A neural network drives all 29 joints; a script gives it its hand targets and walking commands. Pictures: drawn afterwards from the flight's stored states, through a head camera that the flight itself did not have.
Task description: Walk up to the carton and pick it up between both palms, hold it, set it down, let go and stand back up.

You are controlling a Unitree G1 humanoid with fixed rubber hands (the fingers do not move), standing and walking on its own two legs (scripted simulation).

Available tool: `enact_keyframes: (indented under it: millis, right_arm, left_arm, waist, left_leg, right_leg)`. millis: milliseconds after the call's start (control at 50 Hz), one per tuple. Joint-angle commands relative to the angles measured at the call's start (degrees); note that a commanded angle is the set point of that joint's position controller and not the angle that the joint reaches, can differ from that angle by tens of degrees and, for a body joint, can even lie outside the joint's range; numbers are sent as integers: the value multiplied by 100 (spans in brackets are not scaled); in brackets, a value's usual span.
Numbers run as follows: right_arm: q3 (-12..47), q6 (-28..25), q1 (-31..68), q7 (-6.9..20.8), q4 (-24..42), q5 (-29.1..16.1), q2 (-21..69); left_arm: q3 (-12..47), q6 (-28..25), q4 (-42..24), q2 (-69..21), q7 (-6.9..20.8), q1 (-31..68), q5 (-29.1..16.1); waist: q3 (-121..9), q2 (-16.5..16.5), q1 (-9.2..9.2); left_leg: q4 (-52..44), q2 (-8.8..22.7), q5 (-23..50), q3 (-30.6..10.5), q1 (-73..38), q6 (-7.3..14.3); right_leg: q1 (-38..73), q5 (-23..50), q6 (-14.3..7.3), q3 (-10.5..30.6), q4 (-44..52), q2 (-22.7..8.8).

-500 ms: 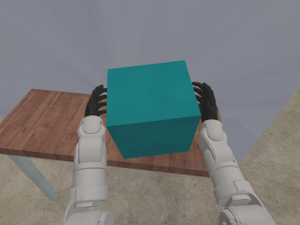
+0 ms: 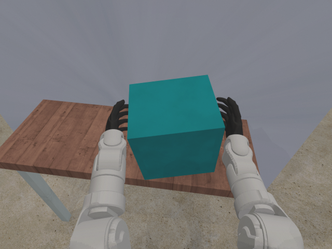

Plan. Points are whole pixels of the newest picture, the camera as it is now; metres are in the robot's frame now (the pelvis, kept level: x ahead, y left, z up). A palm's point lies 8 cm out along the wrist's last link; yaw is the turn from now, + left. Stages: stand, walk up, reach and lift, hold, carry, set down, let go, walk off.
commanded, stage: set down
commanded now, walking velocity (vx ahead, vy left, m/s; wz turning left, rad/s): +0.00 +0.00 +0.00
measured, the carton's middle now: (174, 130) +0.42 -0.02 +0.07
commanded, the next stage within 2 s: none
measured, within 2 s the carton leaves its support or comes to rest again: neither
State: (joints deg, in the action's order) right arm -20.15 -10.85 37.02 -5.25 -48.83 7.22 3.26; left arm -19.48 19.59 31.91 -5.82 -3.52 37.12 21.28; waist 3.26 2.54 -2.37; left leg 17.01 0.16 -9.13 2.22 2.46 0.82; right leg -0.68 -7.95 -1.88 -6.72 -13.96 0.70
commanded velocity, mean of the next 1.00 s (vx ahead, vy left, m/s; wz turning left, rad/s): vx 0.00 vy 0.00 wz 0.00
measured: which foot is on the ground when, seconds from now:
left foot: down 0.00-1.00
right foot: down 0.00-1.00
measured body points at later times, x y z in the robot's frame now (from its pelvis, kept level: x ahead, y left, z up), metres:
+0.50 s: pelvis +0.01 +0.00 +0.00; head +0.01 +0.01 +0.45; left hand +0.41 +0.13 +0.08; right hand +0.40 -0.17 +0.10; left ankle +0.01 +0.11 -0.75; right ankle +0.01 -0.09 -0.75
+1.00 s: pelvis +0.02 +0.00 +0.00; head +0.04 +0.01 +0.45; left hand +0.43 +0.12 +0.07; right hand +0.41 -0.18 +0.08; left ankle +0.01 +0.10 -0.75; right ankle +0.01 -0.09 -0.75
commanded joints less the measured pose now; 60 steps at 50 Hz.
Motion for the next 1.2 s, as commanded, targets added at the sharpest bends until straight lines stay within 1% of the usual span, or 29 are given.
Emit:
enact_keyframes:
  millis: [0, 140, 240, 340, 400, 480, 580, 700, 880, 1020, 1180]
  right_arm:
    - [1717, -304, 3968, 758, 742, 273, 2264]
    - [1534, -274, 3906, 804, 500, 476, 2450]
    - [1327, -294, 3843, 849, 396, 662, 2515]
    - [1107, -324, 3868, 894, 367, 839, 2558]
    - [1021, -343, 3807, 927, 261, 938, 2549]
    - [915, -349, 3818, 967, 183, 1032, 2525]
    - [784, -335, 3852, 1021, 141, 1129, 2482]
    - [620, -333, 3907, 1095, 153, 1237, 2438]
    - [359, -350, 3872, 1182, 82, 1478, 2464]
    - [191, -358, 3850, 1220, 21, 1679, 2505]
    - [39, -368, 3866, 1256, 11, 1881, 2545]
  left_arm:
    - [2005, -921, -688, -2700, 821, 3842, -442]
    - [1670, -1131, -425, -2589, 833, 3972, -353]
    - [1573, -1304, -313, -2571, 789, 4108, -333]
    - [1516, -1474, -160, -2603, 712, 4319, -336]
    - [1506, -1539, -64, -2601, 683, 4253, -339]
    - [1409, -1590, 103, -2582, 664, 4241, -317]
    - [1228, -1606, 328, -2527, 669, 4153, -252]
    - [1051, -1650, 502, -2482, 643, 4115, -172]
    - [930, -1834, 629, -2463, 558, 4255, -145]
    - [791, -1964, 834, -2416, 550, 4283, -122]
    - [569, -2095, 1122, -2353, 557, 4266, -40]
  waist:
    - [-2913, -171, 31]
    - [-2938, -153, 102]
    - [-3125, -213, 73]
    - [-3314, -284, 3]
    - [-3394, -262, -24]
    - [-3386, -233, -14]
    - [-3330, -206, 41]
    - [-3398, -250, 102]
    - [-3689, -279, 64]
    - [-3816, -233, 35]
    - [-3954, -205, 51]
  left_leg:
    - [-70, 31, 1417, 197, -540, -202]
    - [-212, -5, 1119, 269, -118, -107]
    - [-175, 16, 1174, 285, -176, -143]
    - [-87, 62, 1328, 266, -319, -246]
    - [-31, 73, 1403, 258, -363, -252]
    - [2, 100, 1499, 246, -357, -270]
    - [-10, 114, 1488, 260, -237, -253]
    - [2, 138, 1516, 282, -204, -252]
    - [86, 175, 1623, 300, -237, -283]
    - [118, 173, 1640, 307, -53, -268]
    - [130, 163, 1649, 318, 221, -229]
  right_leg:
    - [1174, 2091, 365, -112, -230, -29]
    - [1549, 2455, 432, 40, -351, -115]
    - [1480, 2509, 430, 40, -382, -112]
    - [1251, 2475, 408, 7, -366, -93]
    - [1151, 2547, 405, -12, -409, -69]
    - [1057, 2554, 396, -16, -415, -57]
    - [1041, 2565, 392, 8, -424, -67]
    - [943, 2524, 372, 17, -431, -76]
    - [711, 2584, 371, 24, -498, -80]
    - [706, 2830, 405, 59, -598, -102]
    - [753, 3141, 442, 103, -719, -139]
